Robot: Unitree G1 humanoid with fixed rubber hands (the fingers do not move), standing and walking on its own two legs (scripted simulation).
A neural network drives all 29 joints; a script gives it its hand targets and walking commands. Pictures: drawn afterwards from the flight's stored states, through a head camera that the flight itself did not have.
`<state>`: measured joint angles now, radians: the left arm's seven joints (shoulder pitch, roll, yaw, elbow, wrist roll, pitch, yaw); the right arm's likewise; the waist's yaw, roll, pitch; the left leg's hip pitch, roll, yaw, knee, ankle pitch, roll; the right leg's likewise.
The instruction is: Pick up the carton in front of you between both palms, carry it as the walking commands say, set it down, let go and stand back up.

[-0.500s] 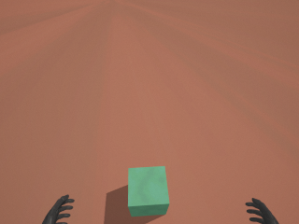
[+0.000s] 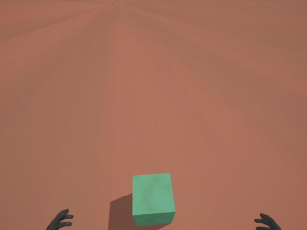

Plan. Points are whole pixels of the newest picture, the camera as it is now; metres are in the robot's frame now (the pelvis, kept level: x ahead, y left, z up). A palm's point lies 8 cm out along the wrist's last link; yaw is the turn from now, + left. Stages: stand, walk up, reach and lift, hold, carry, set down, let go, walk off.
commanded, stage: stand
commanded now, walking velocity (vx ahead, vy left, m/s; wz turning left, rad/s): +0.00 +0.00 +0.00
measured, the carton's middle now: (152, 200) +0.39 +0.04 -0.65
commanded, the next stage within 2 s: none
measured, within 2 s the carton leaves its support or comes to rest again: neither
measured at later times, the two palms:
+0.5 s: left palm out of the picture +0.08 +0.30 -0.10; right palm out of the picture +0.08 -0.31 -0.09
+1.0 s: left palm out of the picture +0.07 +0.31 -0.10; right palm out of the picture +0.07 -0.31 -0.10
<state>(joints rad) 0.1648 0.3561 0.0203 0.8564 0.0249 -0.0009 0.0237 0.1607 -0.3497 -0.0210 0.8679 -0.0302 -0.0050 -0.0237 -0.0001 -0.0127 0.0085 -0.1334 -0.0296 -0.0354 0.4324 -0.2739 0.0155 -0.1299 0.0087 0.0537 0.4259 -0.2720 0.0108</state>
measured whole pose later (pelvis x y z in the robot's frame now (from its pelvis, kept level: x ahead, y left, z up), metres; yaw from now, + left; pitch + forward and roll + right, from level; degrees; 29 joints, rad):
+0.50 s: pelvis -0.02 +0.00 +0.00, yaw +0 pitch -2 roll +0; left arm 0.15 0.38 0.01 0.96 0.02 -0.01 0.02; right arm 0.14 -0.37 -0.01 0.98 -0.02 -0.01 -0.02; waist 0.00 -0.01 0.02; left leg -0.11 -0.03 -0.04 0.38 -0.22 0.01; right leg -0.11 0.01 0.05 0.37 -0.22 0.01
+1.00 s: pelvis -0.02 +0.00 +0.01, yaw +0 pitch -3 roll +0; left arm 0.13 0.39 0.00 1.02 0.02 -0.01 0.01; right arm 0.12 -0.38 -0.01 1.03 -0.01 -0.01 -0.01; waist 0.01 -0.01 0.03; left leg -0.11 -0.02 -0.04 0.35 -0.20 0.01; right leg -0.10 0.01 0.05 0.34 -0.20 0.01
